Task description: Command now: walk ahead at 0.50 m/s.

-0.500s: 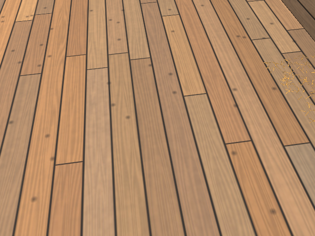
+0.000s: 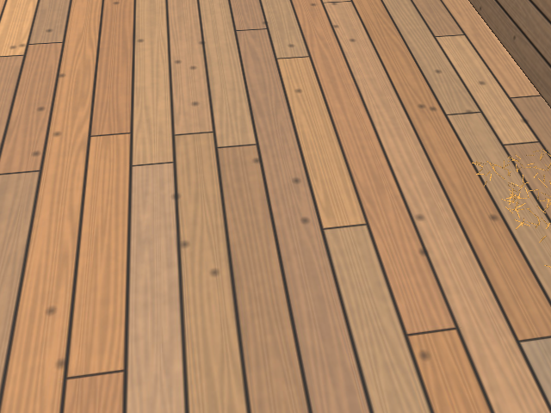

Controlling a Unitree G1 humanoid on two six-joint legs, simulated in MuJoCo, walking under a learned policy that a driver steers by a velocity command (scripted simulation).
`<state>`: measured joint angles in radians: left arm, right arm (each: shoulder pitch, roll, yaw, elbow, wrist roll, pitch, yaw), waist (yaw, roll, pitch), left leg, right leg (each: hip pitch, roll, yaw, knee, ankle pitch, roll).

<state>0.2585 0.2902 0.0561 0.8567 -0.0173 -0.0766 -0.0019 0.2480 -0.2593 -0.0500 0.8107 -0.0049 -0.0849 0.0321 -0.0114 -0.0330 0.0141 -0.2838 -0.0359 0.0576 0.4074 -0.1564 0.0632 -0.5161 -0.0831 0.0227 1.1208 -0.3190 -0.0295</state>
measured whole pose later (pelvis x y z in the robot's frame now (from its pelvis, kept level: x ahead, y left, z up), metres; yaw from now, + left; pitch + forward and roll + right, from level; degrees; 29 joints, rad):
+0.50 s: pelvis +0.27 -0.07 -0.01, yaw +0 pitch +2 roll +0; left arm 0.19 0.26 0.05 0.83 0.00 -0.09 -0.03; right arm 0.29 -0.29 -0.06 0.89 0.02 -0.08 0.00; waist 0.00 0.03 0.02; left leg -0.42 0.05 -0.02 1.15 -0.37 0.04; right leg -0.35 0.03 -0.05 0.47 -0.16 -0.06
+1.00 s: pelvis +0.55 -0.01 -0.01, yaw +0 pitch +2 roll -1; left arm 0.33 0.28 0.05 0.95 -0.03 -0.07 0.00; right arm 0.11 -0.26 -0.06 0.81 0.01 -0.09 0.03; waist 0.03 -0.01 0.03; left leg -0.43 -0.01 0.05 0.54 -0.15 0.06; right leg -0.25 0.00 0.04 1.08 -0.47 -0.04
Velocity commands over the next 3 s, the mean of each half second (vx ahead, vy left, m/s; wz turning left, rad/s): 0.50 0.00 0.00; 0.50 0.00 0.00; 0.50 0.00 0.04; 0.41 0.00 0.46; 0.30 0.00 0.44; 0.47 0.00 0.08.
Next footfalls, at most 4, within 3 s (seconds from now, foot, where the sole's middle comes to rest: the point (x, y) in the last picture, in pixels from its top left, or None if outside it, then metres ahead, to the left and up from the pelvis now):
0.36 right None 0.37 -0.16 -0.78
0.90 left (244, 339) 0.67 0.08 -0.78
1.46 right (331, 244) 0.98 -0.17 -0.78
1.98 left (242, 186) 1.20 0.10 -0.78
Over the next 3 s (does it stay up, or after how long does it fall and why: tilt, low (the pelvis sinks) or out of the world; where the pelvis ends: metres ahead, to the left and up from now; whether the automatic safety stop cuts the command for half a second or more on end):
stays up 1.43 0.16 -0.02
